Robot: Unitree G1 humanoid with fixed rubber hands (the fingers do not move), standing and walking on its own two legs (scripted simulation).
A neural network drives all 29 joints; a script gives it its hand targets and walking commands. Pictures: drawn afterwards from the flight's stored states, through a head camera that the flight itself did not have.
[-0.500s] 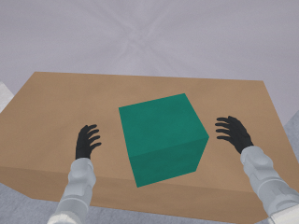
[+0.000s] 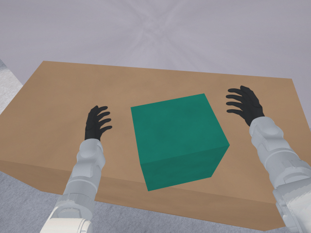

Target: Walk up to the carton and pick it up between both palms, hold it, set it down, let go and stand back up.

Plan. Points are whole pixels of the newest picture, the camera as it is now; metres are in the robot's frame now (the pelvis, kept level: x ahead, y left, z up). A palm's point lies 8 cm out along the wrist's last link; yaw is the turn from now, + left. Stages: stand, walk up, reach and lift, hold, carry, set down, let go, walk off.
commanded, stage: reach and lift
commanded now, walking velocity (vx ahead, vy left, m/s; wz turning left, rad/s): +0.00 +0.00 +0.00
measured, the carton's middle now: (174, 145) +0.41 +0.07 -0.09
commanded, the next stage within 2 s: none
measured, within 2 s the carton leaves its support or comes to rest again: neither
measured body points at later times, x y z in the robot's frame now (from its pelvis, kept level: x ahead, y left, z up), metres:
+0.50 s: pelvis +0.00 -0.01 +0.00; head +0.09 +0.00 +0.44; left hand +0.36 +0.29 +0.02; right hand +0.51 -0.09 +0.05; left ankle +0.03 +0.15 -0.73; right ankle -0.03 -0.12 -0.73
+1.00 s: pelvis -0.01 +0.00 -0.03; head +0.13 +0.01 +0.40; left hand +0.34 +0.28 -0.07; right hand +0.49 -0.08 -0.03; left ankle +0.03 +0.15 -0.73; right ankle -0.03 -0.12 -0.73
